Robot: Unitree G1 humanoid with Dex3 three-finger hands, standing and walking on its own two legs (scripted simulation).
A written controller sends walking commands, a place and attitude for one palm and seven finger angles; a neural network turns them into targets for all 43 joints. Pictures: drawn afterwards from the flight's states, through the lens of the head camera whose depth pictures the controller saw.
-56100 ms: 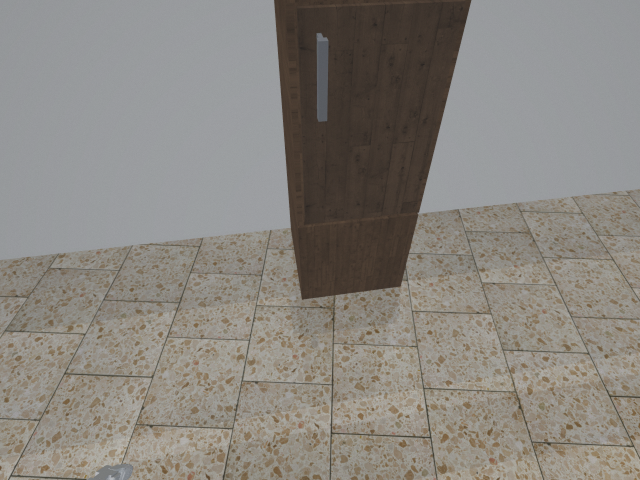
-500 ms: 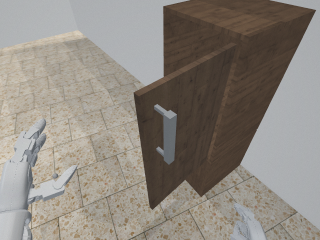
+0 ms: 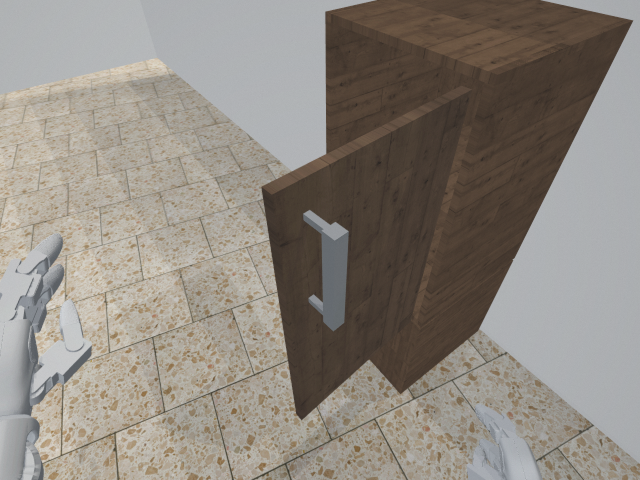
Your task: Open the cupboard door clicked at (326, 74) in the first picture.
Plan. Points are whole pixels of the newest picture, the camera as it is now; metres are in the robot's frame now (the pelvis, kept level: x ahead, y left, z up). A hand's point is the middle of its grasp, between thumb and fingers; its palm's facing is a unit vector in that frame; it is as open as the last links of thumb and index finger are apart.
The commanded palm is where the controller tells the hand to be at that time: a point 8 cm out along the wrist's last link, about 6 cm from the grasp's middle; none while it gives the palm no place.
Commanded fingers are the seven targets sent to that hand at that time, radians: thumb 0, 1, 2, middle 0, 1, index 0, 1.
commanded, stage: draw the hand back to the body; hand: left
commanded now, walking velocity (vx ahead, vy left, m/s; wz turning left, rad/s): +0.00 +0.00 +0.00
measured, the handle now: (323, 273) +0.34 +0.05 +0.11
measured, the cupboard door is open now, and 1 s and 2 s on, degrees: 96 96 96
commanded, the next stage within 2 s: step back with the hand held close in 0.04 s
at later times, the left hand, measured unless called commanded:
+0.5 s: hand (89, 364) +0.17 +0.25 +0.13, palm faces +0.28 -0.80 -0.53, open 7.4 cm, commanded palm +0.11 +0.30 +0.17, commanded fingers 0.00 0.90 0.90 -0.20 -0.30 -0.20 -0.30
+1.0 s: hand out of the picture +0.08 +0.28 +0.15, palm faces +0.45 -0.78 -0.43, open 7.4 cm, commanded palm +0.01 +0.33 +0.17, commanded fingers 0.00 0.90 0.90 -0.20 -0.30 -0.20 -0.30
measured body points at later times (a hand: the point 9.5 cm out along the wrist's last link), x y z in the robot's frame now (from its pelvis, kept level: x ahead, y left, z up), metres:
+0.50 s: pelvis -0.03 +0.01 +0.00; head +0.00 +0.00 +0.44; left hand +0.15 +0.29 +0.16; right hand +0.14 -0.25 -0.09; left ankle -0.02 +0.11 -0.74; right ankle -0.01 -0.12 -0.74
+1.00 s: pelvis -0.13 +0.03 -0.03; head -0.11 +0.04 +0.42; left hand +0.05 +0.32 +0.17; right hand +0.04 -0.21 -0.11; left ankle -0.07 +0.11 -0.74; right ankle -0.01 -0.12 -0.74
